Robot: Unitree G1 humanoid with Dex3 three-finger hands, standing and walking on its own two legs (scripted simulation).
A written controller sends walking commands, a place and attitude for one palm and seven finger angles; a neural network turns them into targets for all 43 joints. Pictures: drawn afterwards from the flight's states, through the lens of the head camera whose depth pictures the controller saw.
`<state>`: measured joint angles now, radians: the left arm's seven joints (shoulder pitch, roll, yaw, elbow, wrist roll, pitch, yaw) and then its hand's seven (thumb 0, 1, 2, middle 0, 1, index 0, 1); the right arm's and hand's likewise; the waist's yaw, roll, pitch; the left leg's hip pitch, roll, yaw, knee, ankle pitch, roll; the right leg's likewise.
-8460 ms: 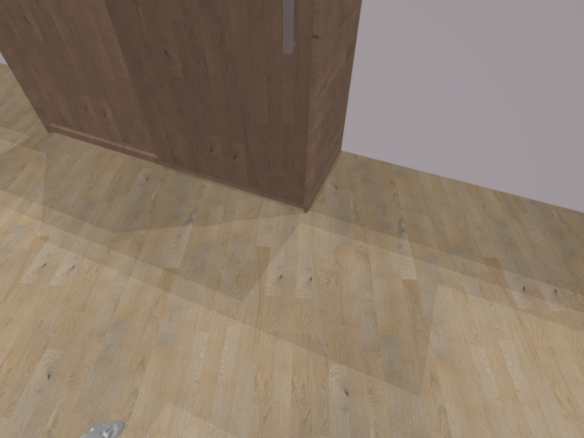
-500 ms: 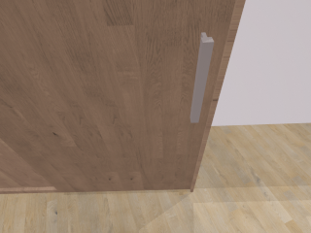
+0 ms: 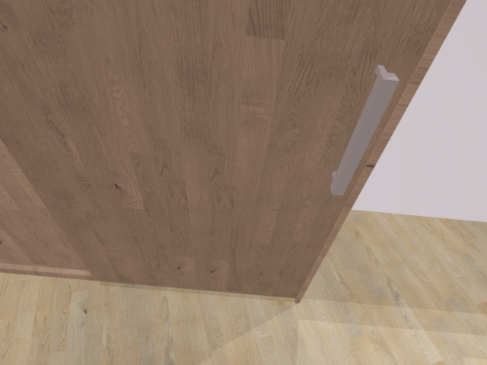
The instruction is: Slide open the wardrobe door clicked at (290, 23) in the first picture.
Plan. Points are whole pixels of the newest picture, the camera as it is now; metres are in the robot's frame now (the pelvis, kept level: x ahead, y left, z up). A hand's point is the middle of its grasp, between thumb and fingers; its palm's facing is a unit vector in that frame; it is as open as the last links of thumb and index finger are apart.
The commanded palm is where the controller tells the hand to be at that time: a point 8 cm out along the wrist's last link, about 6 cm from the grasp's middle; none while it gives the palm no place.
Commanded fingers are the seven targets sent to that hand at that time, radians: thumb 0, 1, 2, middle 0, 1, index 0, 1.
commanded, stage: come to a stop and stand still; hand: right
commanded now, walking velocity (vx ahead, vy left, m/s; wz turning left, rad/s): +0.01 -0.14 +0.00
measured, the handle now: (356, 137) +0.51 -0.19 +0.13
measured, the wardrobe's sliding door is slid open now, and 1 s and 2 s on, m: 0.00 0.00 0.00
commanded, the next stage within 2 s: look again from close up in 1.56 s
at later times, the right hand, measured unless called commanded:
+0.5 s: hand out of the picture +0.00 -0.25 -0.18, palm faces +0.03 +0.97 -0.24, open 7.4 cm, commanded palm none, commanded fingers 0.00 -0.90 -0.90 0.20 0.30 0.20 0.30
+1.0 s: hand out of the picture +0.02 -0.22 -0.18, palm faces +0.00 +0.97 -0.22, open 7.3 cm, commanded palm none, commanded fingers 0.00 -0.90 -0.90 0.20 0.30 0.20 0.30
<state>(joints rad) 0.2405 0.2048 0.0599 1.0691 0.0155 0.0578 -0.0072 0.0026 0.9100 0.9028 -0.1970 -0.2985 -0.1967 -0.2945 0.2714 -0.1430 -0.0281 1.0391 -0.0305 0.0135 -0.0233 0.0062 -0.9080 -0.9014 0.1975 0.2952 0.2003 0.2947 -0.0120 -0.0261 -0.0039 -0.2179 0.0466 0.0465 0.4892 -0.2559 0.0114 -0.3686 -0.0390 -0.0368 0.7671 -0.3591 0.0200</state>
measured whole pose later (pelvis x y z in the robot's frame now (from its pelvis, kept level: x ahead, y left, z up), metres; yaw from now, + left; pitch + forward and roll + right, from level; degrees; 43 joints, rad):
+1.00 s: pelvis +0.00 -0.04 +0.00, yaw +0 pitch -1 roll -1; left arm 0.28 0.17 -0.01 1.09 0.01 -0.02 0.02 0.00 0.91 0.90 -0.20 -0.30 -0.20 -0.29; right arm 0.24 -0.16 0.00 1.08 -0.02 0.00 -0.04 0.01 -0.92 -0.90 0.20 0.30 0.20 0.29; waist 0.00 -0.01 0.05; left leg -0.22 0.08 0.02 0.51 -0.26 -0.05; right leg -0.12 0.00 -0.10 0.47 -0.32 -0.02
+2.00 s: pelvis -0.01 -0.01 +0.00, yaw +0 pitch -1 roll +0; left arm 0.27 0.14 -0.01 1.12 0.01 -0.02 0.02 0.00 0.91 0.90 -0.20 -0.30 -0.20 -0.29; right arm 0.26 -0.16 0.00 1.10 -0.02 -0.01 -0.03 0.01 -0.91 -0.90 0.20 0.30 0.20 0.29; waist -0.01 0.01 0.05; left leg -0.22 0.04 0.06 0.47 -0.23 0.00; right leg -0.14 -0.05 -0.07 0.44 -0.28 0.03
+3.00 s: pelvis -0.03 -0.01 -0.07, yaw -4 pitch +10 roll +1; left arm 0.16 0.27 0.05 0.47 -0.02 -0.25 0.03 0.01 0.90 0.90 -0.20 -0.30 -0.20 -0.29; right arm 0.53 -0.19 -0.18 -0.03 0.25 -0.46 0.26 0.02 -0.52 -0.74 0.23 0.54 0.23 0.54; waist -0.05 0.02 -0.09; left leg -0.73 0.06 0.11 1.03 -0.47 0.01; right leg -0.70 -0.06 0.02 1.07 -0.53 0.03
